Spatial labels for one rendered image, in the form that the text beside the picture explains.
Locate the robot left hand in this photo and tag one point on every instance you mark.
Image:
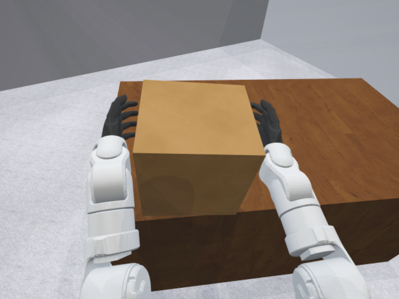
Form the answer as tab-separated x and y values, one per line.
113	125

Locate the carton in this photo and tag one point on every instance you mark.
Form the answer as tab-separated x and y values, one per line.
197	148

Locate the left robot forearm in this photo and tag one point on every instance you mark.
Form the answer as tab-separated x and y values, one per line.
110	203

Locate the robot right upper arm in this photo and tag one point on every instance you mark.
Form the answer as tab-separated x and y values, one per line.
333	278

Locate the robot left upper arm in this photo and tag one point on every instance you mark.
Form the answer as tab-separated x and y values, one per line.
126	281

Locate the pedestal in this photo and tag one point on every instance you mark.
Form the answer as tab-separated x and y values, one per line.
344	135

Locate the right robot forearm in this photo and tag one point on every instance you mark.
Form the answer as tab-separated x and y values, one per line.
308	234

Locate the robot right hand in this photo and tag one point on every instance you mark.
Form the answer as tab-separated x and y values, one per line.
269	130

